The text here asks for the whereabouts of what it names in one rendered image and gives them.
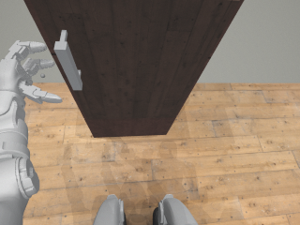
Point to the robot left forearm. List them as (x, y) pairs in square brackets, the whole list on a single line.
[(13, 129)]

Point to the cupboard door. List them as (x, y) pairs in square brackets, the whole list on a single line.
[(138, 58)]

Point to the robot left thigh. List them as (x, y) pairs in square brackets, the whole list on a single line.
[(111, 212)]

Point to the robot right thigh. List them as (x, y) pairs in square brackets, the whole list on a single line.
[(173, 212)]

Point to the robot thigh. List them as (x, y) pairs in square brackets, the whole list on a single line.
[(111, 212), (173, 212)]

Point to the left robot upper arm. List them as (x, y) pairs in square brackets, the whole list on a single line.
[(18, 182)]

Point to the left robot hand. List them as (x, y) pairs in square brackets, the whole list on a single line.
[(13, 74)]

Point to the handle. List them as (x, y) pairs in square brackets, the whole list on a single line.
[(67, 62)]

